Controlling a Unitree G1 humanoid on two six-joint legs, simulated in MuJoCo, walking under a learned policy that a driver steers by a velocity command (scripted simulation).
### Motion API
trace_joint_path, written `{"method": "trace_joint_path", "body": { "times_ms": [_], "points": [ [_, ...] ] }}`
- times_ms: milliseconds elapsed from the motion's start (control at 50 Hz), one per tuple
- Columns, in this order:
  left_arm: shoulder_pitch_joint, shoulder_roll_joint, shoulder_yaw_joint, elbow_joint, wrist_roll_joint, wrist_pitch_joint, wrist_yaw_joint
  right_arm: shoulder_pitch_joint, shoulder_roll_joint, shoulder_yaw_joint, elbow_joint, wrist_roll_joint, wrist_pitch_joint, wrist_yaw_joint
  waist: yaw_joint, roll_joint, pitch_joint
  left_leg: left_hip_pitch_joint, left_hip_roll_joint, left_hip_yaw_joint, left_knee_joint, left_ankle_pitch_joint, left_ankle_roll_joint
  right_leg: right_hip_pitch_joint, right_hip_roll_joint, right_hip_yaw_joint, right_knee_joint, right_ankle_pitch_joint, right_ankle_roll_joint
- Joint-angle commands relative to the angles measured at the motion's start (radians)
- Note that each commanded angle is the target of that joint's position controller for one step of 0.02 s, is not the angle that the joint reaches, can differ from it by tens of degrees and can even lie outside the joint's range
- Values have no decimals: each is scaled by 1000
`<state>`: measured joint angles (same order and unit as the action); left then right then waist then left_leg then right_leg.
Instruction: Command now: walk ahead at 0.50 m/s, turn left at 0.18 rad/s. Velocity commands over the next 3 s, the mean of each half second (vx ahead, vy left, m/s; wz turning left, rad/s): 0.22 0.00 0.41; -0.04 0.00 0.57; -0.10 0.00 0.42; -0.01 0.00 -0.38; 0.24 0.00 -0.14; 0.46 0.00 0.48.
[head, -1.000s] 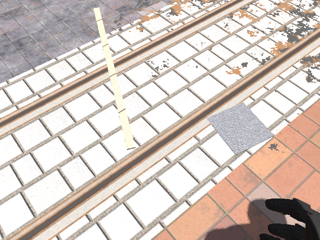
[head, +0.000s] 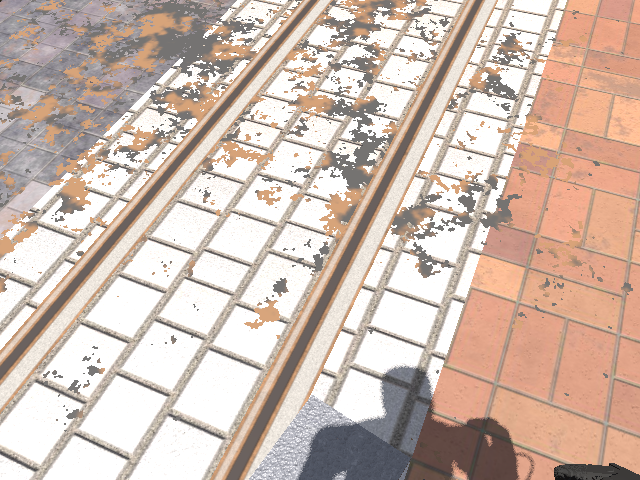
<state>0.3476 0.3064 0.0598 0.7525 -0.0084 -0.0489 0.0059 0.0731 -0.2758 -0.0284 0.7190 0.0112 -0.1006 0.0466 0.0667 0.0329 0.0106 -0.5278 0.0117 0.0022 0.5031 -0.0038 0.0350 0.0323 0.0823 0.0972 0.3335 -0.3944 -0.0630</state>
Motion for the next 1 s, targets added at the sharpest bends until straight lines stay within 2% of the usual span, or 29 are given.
{"method": "trace_joint_path", "body": {
  "times_ms": [20, 40, 60, 80, 100, 120, 140, 160, 220, 260, 320, 440, 480, 520, 540, 560, 580, 600, 620, 640, 680, 700, 780, 880, 920, 940, 960, 980, 1000],
  "points": [
    [-8, 159, 40, -34, 6, 7, 13, 112, -169, -64, -32, 0, -16, 0, -111, -116, -110, 225, -48, 39, -26, -40, 82, 20, -246, 14, 238, 984, -77],
    [-13, 132, 24, -60, 24, 8, 22, 254, -221, -78, -12, -11, -14, -4, -167, -34, -229, 489, 77, -140, -3, 88, 141, -139, -196, -26, 498, 816, -34],
    [93, 55, 2, -88, 30, -8, 17, 301, -303, -97, -9, -22, -8, -2, -104, 221, -319, 815, 297, -607, -58, 104, 326, -540, 1, -76, 891, 160, 70],
    [79, 100, 1, -80, 27, -27, 9, 306, -215, -77, -5, 4, -5, 2, -129, 185, -349, 871, 325, -747, -143, 126, 339, -664, 6, 29, 990, -180, 79],
    [-4, 138, 11, -98, 0, -38, -1, 237, -179, -65, -25, 7, 2, -4, -130, 106, -227, 767, 302, -593, -134, 177, 297, -721, -51, 46, 1014, -129, 80],
    [-72, 138, 9, -112, 2, -45, -2, 188, -163, -61, -42, 3, 11, -9, -123, 9, -155, 645, 260, -476, -131, 298, 267, -711, -87, 22, 979, -80, 84],
    [-120, 140, 15, -127, 19, -44, 3, 155, -154, -57, -50, 3, 20, -13, -105, -47, -89, 531, 224, -397, -140, 419, 251, -703, -110, 0, 918, -53, 94],
    [-121, 135, 19, -136, 27, -36, 7, 146, -148, -53, -54, -3, 23, -19, -77, -36, -79, 454, 195, -353, -157, 480, 239, -654, -128, -1, 864, -25, 100],
    [-69, 85, 7, -127, 26, -5, 22, 130, -176, -64, -50, -9, 35, -32, -37, 35, -100, 360, 147, -289, -173, 582, 242, -591, -115, -23, 734, 16, 140],
    [-92, 77, 5, -131, 28, 7, 33, 138, -201, -74, -42, -2, 49, -45, -39, 37, -121, 338, 131, -274, -164, 580, 232, -583, -95, -30, 640, 78, 159],
    [-161, 69, 4, -142, 23, 16, 35, 152, -200, -76, -32, 14, 80, -67, -61, 51, -144, 326, 96, -279, -140, 451, 178, -552, -69, -18, 513, 212, 169],
    [-297, 75, 9, -176, 13, 0, 15, 175, -195, -79, -37, 10, 123, -91, -103, 88, -106, 401, 106, -427, -75, 241, 152, -556, -34, 30, 311, 199, 154],
    [-274, 90, 18, -168, 11, -13, 9, 153, -189, -78, -52, 11, 129, -92, -86, 110, -97, 414, 98, -482, -39, 216, 138, -494, -28, 36, 213, 186, 133],
    [-211, 104, 28, -146, 14, -27, 9, 109, -169, -70, -76, 13, 131, -92, -39, 108, -97, 358, 37, -479, 31, 123, 89, -309, -70, 28, 17, 400, 89],
    [-185, 164, 40, -152, 29, -26, 18, 152, -120, -55, -88, -4, 127, -88, -60, -20, -170, 256, -27, -399, 186, -132, 40, -120, -255, 164, 42, 643, 15],
    [-185, 202, 47, -148, 59, -8, 21, 249, -94, -50, -92, 4, 124, -88, -117, -277, -187, 40, -182, -247, 374, -669, -28, 16, -457, 418, 55, 947, -173],
    [-149, 148, 41, -142, 40, 1, 18, 291, -185, -69, -72, -7, 122, -84, -98, -263, -212, -21, -123, -198, 582, -725, -77, 10, -533, 508, 53, 903, -246],
    [-172, 104, 28, -154, 30, 5, 20, 263, -234, -89, -54, 4, 130, -82, -84, -177, -165, -40, -91, -189, 682, -650, -104, -39, -475, 390, 65, 836, -218],
    [-205, 85, 23, -158, 28, 13, 21, 241, -230, -95, -43, 10, 145, -87, -89, -125, -131, -49, -72, -168, 722, -582, -125, -83, -404, 279, 66, 746, -171],
    [-233, 78, 19, -160, 20, 20, 23, 222, -217, -95, -49, 12, 159, -91, -89, -123, -101, -60, -56, -156, 736, -533, -137, -125, -368, 220, 51, 661, -149],
    [-251, 93, 21, -154, 29, 32, 28, 200, -160, -81, -68, 17, 169, -86, -89, -163, -65, -22, -45, -92, 693, -461, -149, -203, -308, 109, 9, 608, -140],
    [-251, 94, 23, -150, 33, 37, 31, 183, -139, -76, -79, 18, 169, -85, -82, -187, -62, -17, -44, -73, 654, -451, -154, -195, -300, 79, 8, 658, -150],
    [-247, 116, 35, -131, 32, 52, 41, 165, -122, -68, -104, 8, 165, -82, -72, -202, -133, 38, -5, -56, 528, -427, -162, -115, -359, 24, 48, 915, -194],
    [-265, 138, 45, -104, 13, 69, 40, 175, -124, -67, -114, 9, 172, -55, -66, -224, -139, 155, 28, -12, 324, -378, -124, -133, -383, -31, 62, 814, -179],
    [-270, 142, 48, -88, 0, 73, 43, 205, -125, -72, -106, 9, 170, -42, -82, -217, -131, 205, 23, 13, 186, -316, -91, -135, -385, -46, 100, 752, -150],
    [-277, 137, 47, -79, -10, 75, 47, 242, -123, -76, -91, 8, 165, -36, -103, -201, -126, 264, 5, 39, 61, -219, -63, -162, -367, -73, 142, 697, -115],
    [-228, 114, 44, -53, -18, 74, 47, 235, -146, -83, -92, 2, 159, -35, -92, -138, -88, 310, -2, 4, -57, -71, -25, -227, -321, -115, 203, 543, -45],
    [-164, 79, 39, -48, 11, 73, 41, 214, -260, -112, -117, -6, 155, -49, -41, 138, -54, 397, 174, -256, -123, 382, 55, -415, -203, -217, 407, 198, 68],
    [-255, 71, 32, -94, 34, 75, 47, 222, -335, -122, -141, -47, 149, -52, -95, 327, -54, 380, 392, -513, -154, 629, 270, -622, -55, -174, 658, -280, 127]
  ]
}}
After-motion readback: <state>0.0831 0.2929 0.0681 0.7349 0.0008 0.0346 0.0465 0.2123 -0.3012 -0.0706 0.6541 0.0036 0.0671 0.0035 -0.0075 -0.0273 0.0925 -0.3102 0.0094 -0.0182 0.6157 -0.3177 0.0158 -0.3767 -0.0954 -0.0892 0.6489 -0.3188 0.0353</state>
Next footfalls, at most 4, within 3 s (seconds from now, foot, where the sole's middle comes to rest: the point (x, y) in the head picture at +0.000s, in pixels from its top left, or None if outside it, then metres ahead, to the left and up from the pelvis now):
0.04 left None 0.19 0.11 -0.77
0.54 right None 0.36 -0.06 -0.77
0.96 left None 0.18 0.16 -0.77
1.46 right None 0.23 -0.11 -0.77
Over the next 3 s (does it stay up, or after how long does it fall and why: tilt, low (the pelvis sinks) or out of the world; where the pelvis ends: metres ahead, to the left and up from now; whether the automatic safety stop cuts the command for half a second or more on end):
stays up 0.42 0.11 0.01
